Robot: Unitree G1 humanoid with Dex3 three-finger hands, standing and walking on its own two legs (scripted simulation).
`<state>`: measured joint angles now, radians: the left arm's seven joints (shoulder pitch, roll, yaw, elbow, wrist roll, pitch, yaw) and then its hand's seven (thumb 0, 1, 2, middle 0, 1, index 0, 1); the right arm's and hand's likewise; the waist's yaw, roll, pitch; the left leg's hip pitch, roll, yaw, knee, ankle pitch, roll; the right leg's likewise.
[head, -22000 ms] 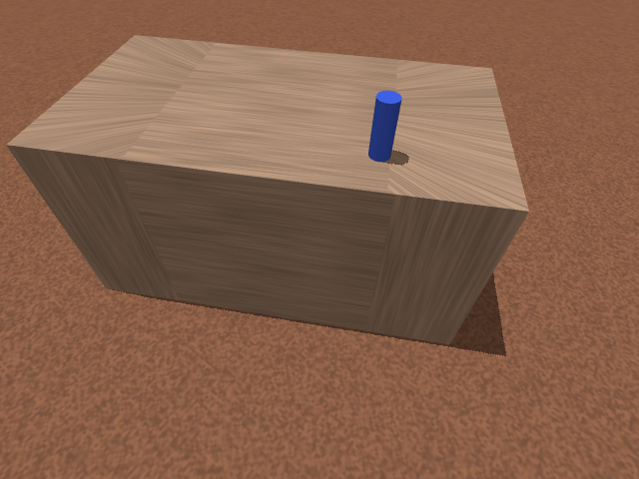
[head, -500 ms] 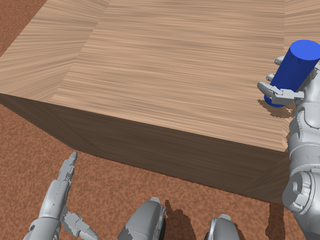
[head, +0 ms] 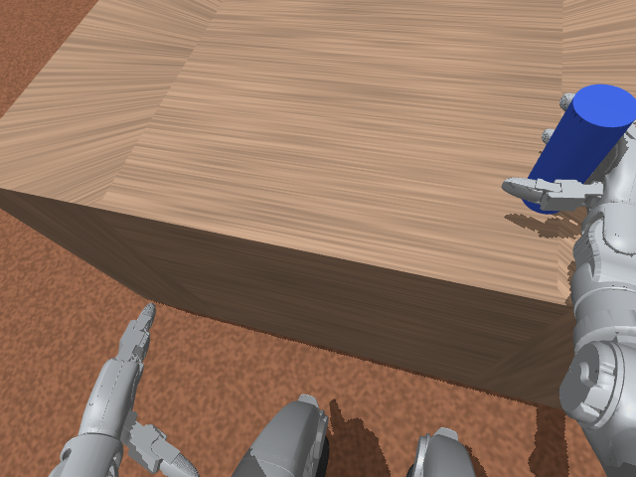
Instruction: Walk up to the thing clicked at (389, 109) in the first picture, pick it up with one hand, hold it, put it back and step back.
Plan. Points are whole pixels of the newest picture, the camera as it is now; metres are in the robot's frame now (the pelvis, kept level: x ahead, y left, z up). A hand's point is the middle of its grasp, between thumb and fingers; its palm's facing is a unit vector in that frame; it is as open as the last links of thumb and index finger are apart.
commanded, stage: withdraw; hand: right
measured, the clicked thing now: (569, 157) +0.52 -0.18 +0.06
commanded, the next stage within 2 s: rise in 0.28 s
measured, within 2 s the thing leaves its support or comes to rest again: neither
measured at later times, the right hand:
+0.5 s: hand out of the picture +0.51 -0.24 +0.16, palm faces +0.17 +0.97 -0.16, open 16.9 cm
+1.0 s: hand out of the picture +0.39 -0.32 +0.15, palm faces +0.37 +0.86 -0.36, open 17.5 cm
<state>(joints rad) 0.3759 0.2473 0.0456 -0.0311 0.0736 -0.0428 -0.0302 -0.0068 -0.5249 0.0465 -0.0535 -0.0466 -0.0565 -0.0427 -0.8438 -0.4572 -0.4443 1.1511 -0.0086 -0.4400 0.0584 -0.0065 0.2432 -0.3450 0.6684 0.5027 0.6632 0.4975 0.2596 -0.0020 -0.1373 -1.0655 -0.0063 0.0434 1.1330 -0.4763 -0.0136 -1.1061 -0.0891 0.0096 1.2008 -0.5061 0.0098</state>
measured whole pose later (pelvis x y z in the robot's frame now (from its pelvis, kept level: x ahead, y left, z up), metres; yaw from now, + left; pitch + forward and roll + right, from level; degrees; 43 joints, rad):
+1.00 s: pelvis +0.05 -0.01 +0.08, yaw -2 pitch +9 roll +1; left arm 0.34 0.25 0.05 0.34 -0.06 0.07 0.01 -0.01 -0.52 0.07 -0.05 -0.05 -0.05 -0.05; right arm -0.27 -0.49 -0.30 0.58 0.03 -0.03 -0.02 -0.01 0.55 -0.04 0.06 0.06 0.06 0.05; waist 0.01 -0.03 -0.12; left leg -0.44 0.02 0.02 0.65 -0.35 -0.02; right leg -0.47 -0.05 -0.03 0.69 -0.37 0.01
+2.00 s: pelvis +0.01 +0.02 +0.10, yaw -3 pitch -2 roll -1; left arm 0.27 0.19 0.03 0.56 -0.01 -0.10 0.09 -0.01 -0.35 0.28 -0.10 -0.13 -0.10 -0.14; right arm 0.45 -0.27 -0.22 0.07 0.04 -0.21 -0.05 -0.01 0.57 -0.04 0.05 0.05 0.06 0.05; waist -0.04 -0.03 0.03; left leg -0.22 0.03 0.05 0.52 -0.26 0.01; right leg -0.22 -0.04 -0.01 0.48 -0.22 0.03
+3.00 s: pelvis +0.04 +0.01 +0.10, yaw -2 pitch -2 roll +0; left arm 0.18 0.35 0.00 0.93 0.03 0.01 0.00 0.01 0.90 0.90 -0.20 -0.29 -0.20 -0.29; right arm 0.20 -0.34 0.01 0.93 -0.03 -0.03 -0.02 -0.01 0.55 -0.04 0.06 0.05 0.06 0.05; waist 0.00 -0.02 0.00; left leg -0.16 0.03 0.03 0.47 -0.28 -0.01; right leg -0.16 -0.04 -0.03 0.46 -0.26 0.03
